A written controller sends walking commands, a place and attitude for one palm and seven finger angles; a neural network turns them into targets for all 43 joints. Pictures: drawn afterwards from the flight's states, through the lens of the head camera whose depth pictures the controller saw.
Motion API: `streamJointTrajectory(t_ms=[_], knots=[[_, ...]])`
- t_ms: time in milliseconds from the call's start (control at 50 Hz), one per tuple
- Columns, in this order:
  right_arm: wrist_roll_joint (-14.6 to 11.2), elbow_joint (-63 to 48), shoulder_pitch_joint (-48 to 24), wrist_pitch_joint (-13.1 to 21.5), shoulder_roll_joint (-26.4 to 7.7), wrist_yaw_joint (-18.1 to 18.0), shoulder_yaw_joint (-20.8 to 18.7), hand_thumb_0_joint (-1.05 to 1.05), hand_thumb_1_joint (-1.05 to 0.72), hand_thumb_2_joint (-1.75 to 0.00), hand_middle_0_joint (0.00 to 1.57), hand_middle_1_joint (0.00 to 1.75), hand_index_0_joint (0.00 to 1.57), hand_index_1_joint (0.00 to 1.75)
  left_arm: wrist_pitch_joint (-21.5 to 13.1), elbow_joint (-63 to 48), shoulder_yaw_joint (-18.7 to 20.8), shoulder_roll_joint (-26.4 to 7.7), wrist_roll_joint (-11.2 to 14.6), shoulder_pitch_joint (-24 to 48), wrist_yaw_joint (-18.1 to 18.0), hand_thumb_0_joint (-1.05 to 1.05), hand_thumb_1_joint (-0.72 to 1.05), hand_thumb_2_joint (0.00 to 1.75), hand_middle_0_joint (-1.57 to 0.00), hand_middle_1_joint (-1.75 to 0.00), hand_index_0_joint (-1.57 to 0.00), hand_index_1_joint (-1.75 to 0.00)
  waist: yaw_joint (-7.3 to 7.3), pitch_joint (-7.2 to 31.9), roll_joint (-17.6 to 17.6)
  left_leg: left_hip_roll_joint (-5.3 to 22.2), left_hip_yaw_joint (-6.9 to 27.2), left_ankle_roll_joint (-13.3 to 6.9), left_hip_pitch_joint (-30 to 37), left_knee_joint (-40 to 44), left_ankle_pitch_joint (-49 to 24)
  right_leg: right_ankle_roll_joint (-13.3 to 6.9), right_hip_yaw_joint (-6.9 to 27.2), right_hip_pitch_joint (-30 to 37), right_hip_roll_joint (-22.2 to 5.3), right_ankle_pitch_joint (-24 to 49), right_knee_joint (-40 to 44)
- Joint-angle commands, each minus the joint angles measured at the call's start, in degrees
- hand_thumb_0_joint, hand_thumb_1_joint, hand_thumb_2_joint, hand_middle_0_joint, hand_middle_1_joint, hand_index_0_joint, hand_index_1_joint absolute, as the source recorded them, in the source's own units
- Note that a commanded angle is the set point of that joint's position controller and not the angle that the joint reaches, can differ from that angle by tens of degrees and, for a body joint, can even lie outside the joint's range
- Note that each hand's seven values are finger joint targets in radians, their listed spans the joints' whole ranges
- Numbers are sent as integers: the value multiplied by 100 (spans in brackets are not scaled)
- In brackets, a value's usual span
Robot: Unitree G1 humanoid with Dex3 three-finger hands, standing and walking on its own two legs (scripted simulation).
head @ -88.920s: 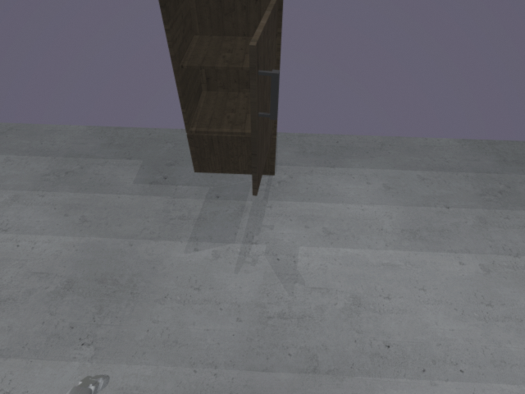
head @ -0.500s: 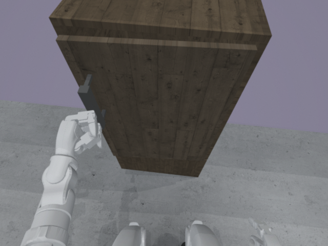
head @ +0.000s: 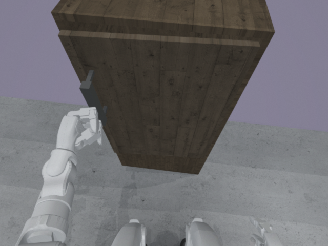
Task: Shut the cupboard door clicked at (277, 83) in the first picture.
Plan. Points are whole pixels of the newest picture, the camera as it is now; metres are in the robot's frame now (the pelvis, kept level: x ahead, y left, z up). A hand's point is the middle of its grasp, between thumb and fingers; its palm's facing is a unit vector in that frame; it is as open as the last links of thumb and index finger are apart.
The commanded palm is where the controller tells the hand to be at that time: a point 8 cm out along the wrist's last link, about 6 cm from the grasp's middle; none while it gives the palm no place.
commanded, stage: push the door shut along its arc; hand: left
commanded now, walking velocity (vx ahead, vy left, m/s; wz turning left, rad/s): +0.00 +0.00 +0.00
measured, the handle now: (97, 99) +0.47 +0.19 +0.04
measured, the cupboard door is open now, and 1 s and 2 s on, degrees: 3 0 0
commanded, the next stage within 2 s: pull the fist back off the door in 0.46 s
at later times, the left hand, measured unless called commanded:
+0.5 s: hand (99, 118) +0.41 +0.17 +0.04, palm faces -0.21 -0.98 -0.06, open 2.7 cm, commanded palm +0.43 +0.20 +0.04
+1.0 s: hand (107, 117) +0.42 +0.16 +0.04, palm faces -0.05 -1.00 -0.02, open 3.0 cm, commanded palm +0.38 +0.20 +0.04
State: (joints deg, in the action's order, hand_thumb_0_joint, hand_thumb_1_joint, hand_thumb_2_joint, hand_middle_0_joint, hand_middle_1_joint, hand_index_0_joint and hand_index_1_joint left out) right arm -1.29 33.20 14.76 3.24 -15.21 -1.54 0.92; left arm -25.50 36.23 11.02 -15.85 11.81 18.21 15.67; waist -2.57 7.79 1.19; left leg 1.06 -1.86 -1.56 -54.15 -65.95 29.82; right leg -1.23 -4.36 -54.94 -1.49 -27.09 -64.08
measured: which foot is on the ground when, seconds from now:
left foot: down 0.00-1.00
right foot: down 0.00-1.00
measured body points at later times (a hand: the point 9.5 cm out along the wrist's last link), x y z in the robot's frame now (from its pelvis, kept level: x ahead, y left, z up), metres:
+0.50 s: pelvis -0.01 +0.01 -0.01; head +0.10 +0.02 +0.42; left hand +0.42 +0.23 +0.04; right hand +0.07 -0.26 -0.13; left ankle +0.02 +0.10 -0.65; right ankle +0.04 -0.11 -0.65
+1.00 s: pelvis -0.03 +0.01 -0.01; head +0.07 +0.01 +0.43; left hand +0.41 +0.21 +0.05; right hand +0.05 -0.26 -0.12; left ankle +0.02 +0.10 -0.65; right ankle +0.04 -0.11 -0.65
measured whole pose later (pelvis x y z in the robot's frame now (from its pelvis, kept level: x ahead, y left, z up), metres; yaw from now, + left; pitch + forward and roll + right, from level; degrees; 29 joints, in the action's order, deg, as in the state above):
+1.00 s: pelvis -0.03 +0.01 -0.01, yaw +0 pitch +19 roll -1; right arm -0.5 35.0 18.3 2.0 -15.5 -0.2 1.8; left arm -27.5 56.0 13.1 -17.8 9.0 37.1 10.8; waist -5.8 7.6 1.2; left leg 0.9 -2.0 -2.1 -60.1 -68.1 27.6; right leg -1.1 -4.1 -60.6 -1.5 -24.4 -65.6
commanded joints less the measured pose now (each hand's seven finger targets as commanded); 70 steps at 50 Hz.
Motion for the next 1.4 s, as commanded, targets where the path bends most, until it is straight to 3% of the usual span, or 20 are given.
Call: streamJointTrajectory(t_ms=[0, 120, 240, 340, 380, 400, 520, 540, 560, 580, 620, 680, 720, 780, 900, 1060, 1120, 1200, 1280, 1380], knots=[[-39, -475, 245, 216, -831, -102, -335, 0, -90, -90, 20, 30, 20, 30, -471, -773, 310, -1117, 50, 2657, 100, 0, 90, 90, -130, -150, -130, -150, -298, 1868, 27, -99, 365, 31, 820, 803, -1118, -11, 393, 1095, 151, 991, 794], [-43, -415, 405, 136, -895, -82, -328, 0, -90, -90, 20, 30, 20, 30, -287, 7, 508, -1431, 15, 3088, 421, 0, 90, 90, -130, -150, -130, -150, -249, 2305, 173, -112, 394, 42, 846, 719, -1332, -43, 390, 1126, 144, 1183, 675], [-68, -398, 576, 77, -913, -43, -369, 0, -90, -90, 20, 30, 20, 30, -216, 47, 359, -1304, 93, 3505, 673, 0, 90, 90, -130, -150, -130, -150, -357, 2620, 249, -76, 432, 35, 1205, 678, -1769, -34, 353, 1004, 165, 1498, 661], [-67, -219, 657, 54, -964, -89, -351, 0, -90, -90, 20, 30, 20, 30, -324, 361, 223, -1345, 38, 4539, 686, 0, 90, 90, -130, -150, -130, -150, -614, 2207, 47, -62, 543, 2, 1023, 687, -1206, -34, 307, 571, 184, 930, 726], [-60, -144, 694, 78, -983, -104, -350, 0, -90, -90, 20, 30, 20, 30, -412, 387, 89, -1313, -16, 5004, 701, 0, 90, 90, -130, -150, -130, -150, -668, 2282, 346, -60, 613, 19, 1245, 676, -1243, -72, 275, 315, 190, 875, 663], [-67, -114, 690, 88, -962, -95, -349, 0, -90, -90, 20, 30, 20, 30, -405, 541, -125, -1067, -30, 5093, 719, 0, 90, 90, -130, -150, -130, -150, -747, 2216, 401, -65, 636, 20, 1306, 689, -1088, -65, 260, 127, 195, 734, 690], [-65, 74, 783, 158, -1094, -150, -334, 0, -90, -90, 20, 30, 20, 30, -405, 858, -440, -1034, -136, 6099, 763, 0, 90, 90, -130, -150, -130, -150, -989, 2269, 559, -60, 892, 32, 1402, 736, -292, -99, 204, -544, 192, 287, 578], [-76, 89, 756, 183, -1073, -152, -313, 0, -90, -90, 20, 30, 20, 30, -348, 981, -649, -790, -133, 6190, 769, 0, 90, 90, -130, -150, -130, -150, -1064, 2161, 600, -80, 903, 19, 1353, 763, -63, -96, 200, -665, 194, 185, 595], [-3, 73, 722, 246, -1027, -199, -339, 0, -90, -90, 20, 30, 20, 30, -333, 992, 315, -823, 380, 6164, 46, 0, 90, 90, -130, -150, -130, -150, -730, 2216, 581, -91, 1054, 93, 1253, 904, 36, -97, 95, -647, 180, 238, 495], [21, 80, 692, 281, -992, -143, -326, 0, -90, -90, 20, 30, 20, 30, -300, 1172, -81, -348, 261, 5858, -286, 0, 90, 90, -130, -150, -130, -150, -806, 2229, 646, -61, 1093, 144, 1377, 982, 163, -49, 68, -760, 163, 193, 487], [83, 79, 713, 277, -1023, -64, -362, 0, -90, -90, 20, 30, 20, 30, -295, 1186, -126, -159, 165, 5706, -683, 0, 90, 90, -130, -150, -130, -150, -835, 2163, 357, -63, 1133, 155, 1267, 1033, 386, -15, 39, -744, 133, 159, 492], [135, 52, 796, 228, -1073, -4, -363, 0, -90, -90, 20, 30, 20, 30, -449, 1100, 96, -842, -295, 5807, -953, 0, 90, 90, -130, -150, -130, -150, -809, 2434, 165, -141, 941, 70, 887, 923, 478, -4, 161, -309, 128, 1, 557], [157, -5, 780, 205, -1048, 38, -356, 0, -90, -90, 20, 30, 20, 30, -628, 873, -8, -1008, -596, 5868, -941, 0, 90, 90, -130, -150, -130, -150, -765, 2526, 378, -164, 856, 51, 907, 898, 417, -29, 233, -177, 126, -29, 571], [138, -110, 722, 146, -1039, 85, -355, 0, -90, -90, 20, 30, 20, 30, -745, 923, -36, -1054, -701, 5360, -762, 0, 90, 90, -130, -150, -130, -150, -660, 2456, 430, -130, 833, 63, 995, 953, 345, -70, 244, -59, 158, -25, 626], [39, -412, 514, 76, -984, 55, -291, 0, -90, -90, 20, 30, 20, 30, -595, 914, 455, -1249, -170, 4296, -456, 0, 90, 90, -130, -150, -130, -150, -318, 2220, 136, -178, 549, 44, 546, 1042, 271, -67, 371, 688, 170, -209, 889], [20, -760, 489, -26, -858, 109, -348, 0, -90, -90, 20, 30, 20, 30, -662, -177, 576, -1119, -52, 2138, -397, 0, 90, 90, -130, -150, -130, -150, 30, 2255, -281, -176, 208, -11, 471, 987, -947, -31, 457, 1681, 177, 832, 968], [-2, -773, 450, -69, -810, 110, -378, 0, -90, -90, 20, 30, 20, 30, -635, -633, 538, -1022, 13, 1632, -361, 0, 90, 90, -130, -150, -130, -150, 33, 2111, -354, -158, 132, -4, 495, 1015, -1136, 9, 497, 1867, 152, 1167, 1020], [-11, -801, 341, 24, -737, 83, -413, 0, -90, -90, 20, 30, 20, 30, -696, -1622, 129, -585, 126, 1312, -276, 0, 90, 90, -130, -150, -130, -150, -45, 2208, 83, -117, 173, 8, 1074, 999, -1637, 3, 387, 1722, 178, 1698, 916], [-7, -835, 267, 123, -707, 62, -451, 0, -90, -90, 20, 30, 20, 30, -729, -2440, -27, -427, 229, 333, -218, 0, 90, 90, -130, -150, -130, -150, 36, 2502, 271, -72, 258, 39, 1582, 916, -2545, -1, 304, 1767, 187, 2335, 760], [-10, -833, 151, 123, -701, 68, -446, 0, -90, -90, 20, 30, 20, 30, -439, -2500, -336, -178, 126, -116, -219, 0, 90, 90, -130, -150, -130, -150, -55, 1833, 92, -63, 334, 70, 1373, 917, -2348, 7, 206, 1455, 177, 2112, 724]])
